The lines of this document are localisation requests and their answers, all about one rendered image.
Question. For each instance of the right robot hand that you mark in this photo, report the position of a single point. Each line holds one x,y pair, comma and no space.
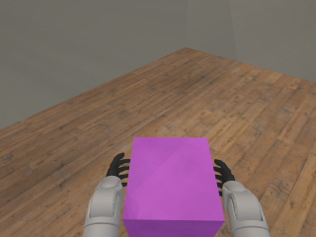
225,172

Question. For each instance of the right robot forearm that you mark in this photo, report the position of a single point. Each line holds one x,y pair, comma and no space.
245,213

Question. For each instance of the left robot hand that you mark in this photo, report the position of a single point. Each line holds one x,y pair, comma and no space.
114,169

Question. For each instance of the left robot forearm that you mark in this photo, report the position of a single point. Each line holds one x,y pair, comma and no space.
103,211

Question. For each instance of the carton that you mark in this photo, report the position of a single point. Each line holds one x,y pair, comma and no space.
171,189

